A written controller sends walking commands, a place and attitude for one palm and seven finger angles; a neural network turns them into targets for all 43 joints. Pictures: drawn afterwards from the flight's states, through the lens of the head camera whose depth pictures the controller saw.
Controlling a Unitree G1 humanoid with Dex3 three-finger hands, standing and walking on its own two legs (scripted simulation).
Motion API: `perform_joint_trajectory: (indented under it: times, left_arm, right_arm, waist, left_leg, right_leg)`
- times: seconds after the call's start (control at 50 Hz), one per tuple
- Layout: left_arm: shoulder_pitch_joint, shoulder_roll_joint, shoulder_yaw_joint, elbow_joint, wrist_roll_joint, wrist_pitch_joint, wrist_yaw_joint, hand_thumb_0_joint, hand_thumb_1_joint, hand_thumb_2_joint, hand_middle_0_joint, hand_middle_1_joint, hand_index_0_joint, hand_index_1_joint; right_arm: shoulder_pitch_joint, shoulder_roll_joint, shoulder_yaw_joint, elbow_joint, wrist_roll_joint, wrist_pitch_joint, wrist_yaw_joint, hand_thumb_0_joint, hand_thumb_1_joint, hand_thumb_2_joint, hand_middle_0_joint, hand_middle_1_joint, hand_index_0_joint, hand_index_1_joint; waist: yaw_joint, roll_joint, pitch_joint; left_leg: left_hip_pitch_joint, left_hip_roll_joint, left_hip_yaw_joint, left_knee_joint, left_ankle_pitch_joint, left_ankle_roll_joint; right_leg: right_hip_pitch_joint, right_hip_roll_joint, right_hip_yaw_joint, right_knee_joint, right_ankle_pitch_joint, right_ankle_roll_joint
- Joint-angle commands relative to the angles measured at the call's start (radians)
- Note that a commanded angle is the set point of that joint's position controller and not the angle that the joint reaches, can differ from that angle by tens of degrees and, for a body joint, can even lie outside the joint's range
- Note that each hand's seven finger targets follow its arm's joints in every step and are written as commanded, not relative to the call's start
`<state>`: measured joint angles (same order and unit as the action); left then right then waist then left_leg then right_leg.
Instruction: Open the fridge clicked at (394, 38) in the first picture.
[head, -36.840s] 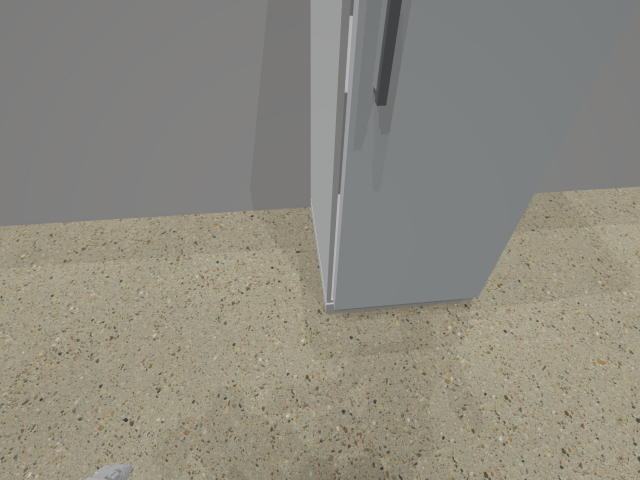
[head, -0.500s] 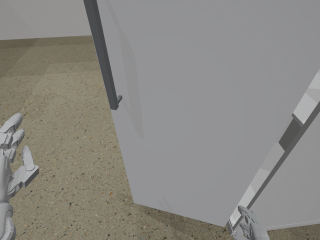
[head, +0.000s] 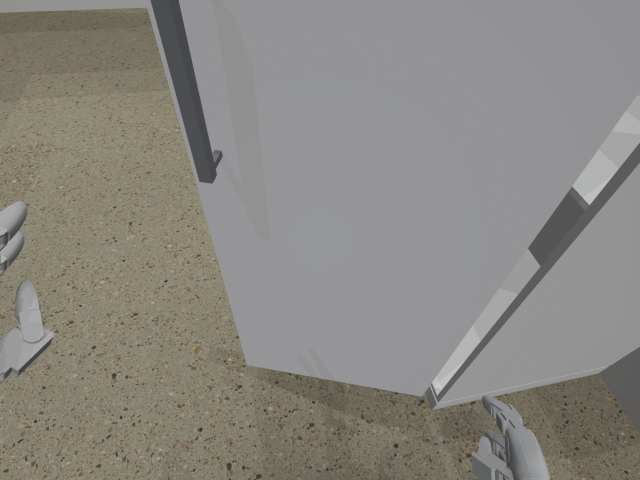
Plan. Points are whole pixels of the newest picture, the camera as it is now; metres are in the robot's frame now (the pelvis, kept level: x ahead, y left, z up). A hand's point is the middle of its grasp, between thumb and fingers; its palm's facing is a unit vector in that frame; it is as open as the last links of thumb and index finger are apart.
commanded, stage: step back with the hand held close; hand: left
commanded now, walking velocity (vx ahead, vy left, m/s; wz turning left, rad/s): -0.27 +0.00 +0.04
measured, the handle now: (187, 56) +0.48 +0.19 +0.27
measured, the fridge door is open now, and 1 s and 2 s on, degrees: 69 69 69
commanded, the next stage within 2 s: stop stepping back and stand still in 1.04 s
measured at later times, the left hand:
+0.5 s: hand out of the picture +0.13 +0.28 +0.17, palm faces +0.49 -0.74 -0.46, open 7.4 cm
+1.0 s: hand out of the picture +0.04 +0.28 +0.18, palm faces +0.53 -0.75 -0.40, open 7.4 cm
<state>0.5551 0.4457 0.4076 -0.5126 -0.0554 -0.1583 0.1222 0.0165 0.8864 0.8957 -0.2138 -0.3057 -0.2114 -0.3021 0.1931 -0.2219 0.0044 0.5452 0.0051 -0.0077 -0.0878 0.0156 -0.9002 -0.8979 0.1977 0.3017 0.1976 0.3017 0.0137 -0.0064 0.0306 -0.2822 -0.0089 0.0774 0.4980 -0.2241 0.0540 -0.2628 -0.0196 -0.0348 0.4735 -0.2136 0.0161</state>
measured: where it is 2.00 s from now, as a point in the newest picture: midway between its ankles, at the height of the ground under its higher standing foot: outside the picture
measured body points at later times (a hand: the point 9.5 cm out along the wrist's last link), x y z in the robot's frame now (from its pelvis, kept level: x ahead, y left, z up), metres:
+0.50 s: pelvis -0.06 +0.00 -0.01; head -0.05 +0.03 +0.44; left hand +0.10 +0.32 +0.19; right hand +0.11 -0.23 -0.08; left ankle +0.03 +0.08 -0.74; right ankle -0.03 -0.13 -0.73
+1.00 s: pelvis -0.13 +0.00 +0.00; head -0.14 +0.03 +0.45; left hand +0.00 +0.31 +0.20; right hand +0.06 -0.23 -0.07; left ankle -0.12 +0.10 -0.69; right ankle -0.07 -0.14 -0.74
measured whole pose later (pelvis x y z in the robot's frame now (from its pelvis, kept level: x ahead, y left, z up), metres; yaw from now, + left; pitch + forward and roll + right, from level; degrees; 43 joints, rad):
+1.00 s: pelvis -0.13 +0.00 +0.00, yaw +4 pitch +1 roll +0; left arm 0.52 0.43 0.43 -0.54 -0.02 -0.26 0.14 0.01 0.89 0.90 -0.21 -0.31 -0.21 -0.30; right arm 0.21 -0.19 -0.02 0.63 -0.02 -0.07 -0.06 0.01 -0.90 -0.90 0.20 0.30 0.20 0.30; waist 0.04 -0.09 -0.05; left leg -0.49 -0.02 0.03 0.90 -0.42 -0.01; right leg -0.34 0.00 0.09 0.50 -0.18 0.02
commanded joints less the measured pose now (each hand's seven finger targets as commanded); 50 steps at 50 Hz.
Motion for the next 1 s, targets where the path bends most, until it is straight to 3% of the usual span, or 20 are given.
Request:
perform_joint_trajectory:
  times: [0.0, 0.12, 0.26, 0.34, 0.4, 0.42, 0.5, 0.56, 0.6, 0.64, 0.7, 0.74, 0.78, 0.82, 0.86, 0.88, 0.9, 0.92, 0.96, 0.98]
  left_arm:
    - [-0.025, 0.146, 0.149, -0.171, 0.003, -0.08, 0.031, 0.0, 0.9, 0.9, -0.2, -0.3, -0.2, -0.3]
    - [-0.107, 0.112, 0.125, -0.121, 0.031, -0.098, 0.026, 0.0, 0.9, 0.9, -0.2, -0.3, -0.2, -0.3]
    - [-0.199, 0.146, 0.115, -0.221, 0.043, -0.135, 0.039, 0.0, 0.9, 0.9, -0.2, -0.3, -0.2, -0.3]
    - [-0.161, 0.169, 0.151, -0.225, 0.04, -0.152, 0.055, 0.0, 0.9, 0.9, -0.2, -0.3, -0.2, -0.3]
    - [-0.125, 0.145, 0.173, -0.199, 0.055, -0.169, 0.046, 0.0, 0.9, 0.9, -0.2, -0.3, -0.2, -0.3]
    - [-0.118, 0.148, 0.185, -0.179, 0.06, -0.173, 0.041, 0.0, 0.9, 0.9, -0.2, -0.3, -0.2, -0.3]
    - [-0.059, 0.138, 0.186, -0.142, 0.052, -0.181, 0.017, 0.0, 0.9, 0.9, -0.2, -0.3, -0.2, -0.3]
    - [-0.066, 0.141, 0.147, -0.18, 0.023, -0.19, 0.013, 0.0, 0.9, 0.9, -0.2, -0.3, -0.2, -0.3]
    - [-0.109, 0.152, 0.129, -0.225, 0.016, -0.2, 0.02, 0.0, 0.9, 0.9, -0.2, -0.3, -0.2, -0.3]
    - [-0.127, 0.18, 0.146, -0.274, 0.019, -0.196, 0.026, 0.0, 0.9, 0.9, -0.2, -0.3, -0.2, -0.3]
    - [-0.096, 0.181, 0.175, -0.272, 0.023, -0.19, 0.025, 0.0, 0.9, 0.9, -0.2, -0.3, -0.2, -0.3]
    - [-0.081, 0.21, 0.225, -0.252, 0.027, -0.189, 0.022, 0.0, 0.9, 0.9, -0.2, -0.3, -0.2, -0.3]
    - [-0.079, 0.18, 0.213, -0.224, 0.026, -0.186, 0.015, 0.0, 0.9, 0.9, -0.2, -0.3, -0.2, -0.3]
    - [-0.075, 0.179, 0.205, -0.194, 0.021, -0.179, 0.016, 0.0, 0.9, 0.9, -0.2, -0.3, -0.2, -0.3]
    - [-0.073, 0.179, 0.155, -0.194, 0.01, -0.162, 0.036, 0.0, 0.9, 0.9, -0.2, -0.3, -0.2, -0.3]
    - [-0.094, 0.169, 0.133, -0.195, 0.018, -0.152, 0.044, 0.0, 0.9, 0.9, -0.2, -0.3, -0.2, -0.3]
    - [-0.088, 0.17, 0.135, -0.185, 0.025, -0.143, 0.045, 0.0, 0.9, 0.9, -0.2, -0.3, -0.2, -0.3]
    - [-0.104, 0.163, 0.133, -0.153, 0.025, -0.128, 0.046, 0.0, 0.9, 0.9, -0.2, -0.3, -0.2, -0.3]
    - [-0.14, 0.156, 0.112, -0.121, 0.036, -0.118, 0.046, 0.0, 0.9, 0.9, -0.2, -0.3, -0.2, -0.3]
    - [-0.161, 0.137, 0.084, -0.121, 0.03, -0.116, 0.044, 0.0, 0.9, 0.9, -0.2, -0.3, -0.2, -0.3]
  right_arm:
    - [-0.091, -0.135, -0.044, -0.167, -0.002, -0.071, -0.015, 0.0, -0.9, -0.9, 0.2, 0.3, 0.2, 0.3]
    - [-0.072, -0.148, -0.051, -0.157, 0.004, -0.102, -0.014, 0.0, -0.9, -0.9, 0.2, 0.3, 0.2, 0.3]
    - [-0.057, -0.128, -0.044, -0.136, -0.014, -0.137, -0.007, 0.0, -0.9, -0.9, 0.2, 0.3, 0.2, 0.3]
    - [-0.057, -0.135, -0.044, -0.123, -0.017, -0.153, -0.01, 0.0, -0.9, -0.9, 0.2, 0.3, 0.2, 0.3]
    - [-0.064, -0.149, -0.05, -0.133, -0.013, -0.165, -0.013, 0.0, -0.9, -0.9, 0.2, 0.3, 0.2, 0.3]
    - [-0.065, -0.15, -0.056, -0.133, -0.014, -0.166, -0.013, 0.0, -0.9, -0.9, 0.2, 0.3, 0.2, 0.3]
    - [-0.057, -0.145, -0.065, -0.13, -0.015, -0.171, 0.002, 0.0, -0.9, -0.9, 0.2, 0.3, 0.2, 0.3]
    - [-0.068, -0.123, -0.061, -0.112, -0.008, -0.18, 0.011, 0.0, -0.9, -0.9, 0.2, 0.3, 0.2, 0.3]
    - [-0.061, -0.114, -0.057, -0.091, -0.013, -0.179, 0.008, 0.0, -0.9, -0.9, 0.2, 0.3, 0.2, 0.3]
    - [-0.076, -0.123, -0.068, -0.088, -0.011, -0.182, -0.002, 0.0, -0.9, -0.9, 0.2, 0.3, 0.2, 0.3]
    - [-0.093, -0.13, -0.072, -0.109, -0.013, -0.178, -0.009, 0.0, -0.9, -0.9, 0.2, 0.3, 0.2, 0.3]
    - [-0.11, -0.134, -0.078, -0.115, -0.021, -0.173, -0.012, 0.0, -0.9, -0.9, 0.2, 0.3, 0.2, 0.3]
    - [-0.101, -0.124, -0.079, -0.117, -0.022, -0.165, -0.009, 0.0, -0.9, -0.9, 0.2, 0.3, 0.2, 0.3]
    - [-0.085, -0.109, -0.08, -0.115, -0.021, -0.154, 0.0, 0.0, -0.9, -0.9, 0.2, 0.3, 0.2, 0.3]
    - [-0.046, -0.073, -0.082, -0.07, -0.015, -0.14, 0.018, 0.0, -0.9, -0.9, 0.2, 0.3, 0.2, 0.3]
    - [-0.068, -0.081, -0.083, -0.062, -0.018, -0.127, 0.026, 0.0, -0.9, -0.9, 0.2, 0.3, 0.2, 0.3]
    - [-0.056, -0.071, -0.072, -0.062, -0.021, -0.12, 0.026, 0.0, -0.9, -0.9, 0.2, 0.3, 0.2, 0.3]
    - [-0.057, -0.061, -0.055, -0.074, -0.026, -0.114, 0.024, 0.0, -0.9, -0.9, 0.2, 0.3, 0.2, 0.3]
    - [-0.073, -0.07, -0.044, -0.067, -0.023, -0.109, 0.011, 0.0, -0.9, -0.9, 0.2, 0.3, 0.2, 0.3]
    - [-0.071, -0.089, -0.038, -0.059, -0.015, -0.113, 0.001, 0.0, -0.9, -0.9, 0.2, 0.3, 0.2, 0.3]
  waist:
    - [0.019, 0.146, -0.161]
    - [0.003, 0.089, -0.076]
    - [-0.01, -0.011, -0.058]
    - [-0.006, 0.089, -0.11]
    - [0.008, 0.252, -0.127]
    - [0.012, 0.259, -0.113]
    - [0.007, 0.134, -0.056]
    - [-0.008, 0.0, -0.117]
    - [-0.017, 0.04, -0.211]
    - [-0.01, 0.072, -0.29]
    - [0.0, 0.167, -0.237]
    - [0.009, 0.198, -0.179]
    - [0.009, 0.186, -0.131]
    - [0.004, 0.066, -0.096]
    - [-0.004, -0.187, -0.128]
    - [0.001, -0.189, -0.109]
    - [-0.011, -0.209, -0.134]
    - [-0.01, -0.206, -0.101]
    - [-0.015, -0.162, -0.014]
    - [-0.029, -0.09, -0.005]
  left_leg:
    - [-0.156, 0.161, -0.195, -0.171, 0.124, 0.03]
    - [-0.404, 0.163, -0.232, -0.217, -0.369, 0.06]
    - [-0.221, 0.066, -0.184, -0.029, -0.333, 0.019]
    - [-0.206, 0.093, -0.226, -0.115, -0.283, 0.02]
    - [-0.492, 0.222, -0.353, -0.313, -0.518, 0.079]
    - [-0.554, 0.252, -0.365, -0.327, -0.551, 0.094]
    - [-0.535, 0.228, -0.343, -0.238, -0.469, 0.089]
    - [-0.189, 0.117, -0.215, -0.06, -0.139, 0.007]
    - [0.017, 0.096, -0.153, -0.018, 0.113, -0.019]
    - [0.075, 0.125, -0.166, -0.042, 0.151, -0.005]
    - [-0.171, 0.19, -0.253, -0.183, -0.169, 0.043]
    - [-0.342, 0.206, -0.294, -0.256, -0.419, 0.049]
    - [-0.405, 0.192, -0.273, -0.245, -0.505, 0.03]
    - [-0.31, 0.1, -0.187, -0.044, -0.433, -0.024]
    - [0.023, -0.025, -0.085, 0.464, -0.174, -0.099]
    - [-0.042, -0.018, -0.111, 0.615, -0.204, -0.09]
    - [-0.103, -0.006, -0.11, 0.635, -0.213, -0.082]
    - [-0.101, 0.02, -0.095, 0.585, -0.231, -0.076]
    - [-0.047, 0.033, -0.096, 0.257, -0.204, -0.062]
    - [-0.042, 0.019, -0.096, 0.039, -0.145, -0.059]
  right_leg:
    - [0.21, 0.001, 0.053, 0.112, 0.198, -0.001]
    - [0.258, 0.005, 0.093, 0.138, 0.089, -0.004]
    - [-0.026, -0.098, 0.22, -0.102, -0.221, -0.064]
    - [0.028, -0.042, 0.137, -0.025, -0.118, -0.039]
    - [0.311, 0.064, 0.052, 0.265, 0.011, 0.002]
    - [0.352, 0.078, 0.049, 0.31, 0.019, 0.006]
    - [0.299, 0.083, 0.08, 0.208, 0.02, -0.01]
    - [0.031, -0.015, 0.204, 0.013, 0.132, -0.052]
    - [-0.047, -0.04, 0.204, -0.001, 0.282, -0.04]
    - [-0.018, 0.01, 0.158, 0.031, 0.248, -0.002]
    - [0.142, 0.075, 0.125, 0.121, 0.064, 0.001]
    - [0.21, 0.087, 0.129, 0.14, -0.049, -0.021]
    - [0.189, 0.076, 0.146, 0.115, -0.192, -0.05]
    - [-0.02, -0.022, 0.286, -0.076, -0.409, -0.11]
    - [-0.373, -0.322, 0.535, -0.333, -0.404, -0.228]
    - [-0.337, -0.35, 0.504, -0.312, -0.184, -0.245]
    - [-0.258, -0.325, 0.424, -0.267, -0.027, -0.222]
    - [-0.275, -0.288, 0.358, -0.25, -0.032, -0.185]
    - [-0.26, -0.175, 0.236, -0.157, 0.109, -0.118]
    - [-0.21, -0.132, 0.199, -0.059, 0.203, -0.086]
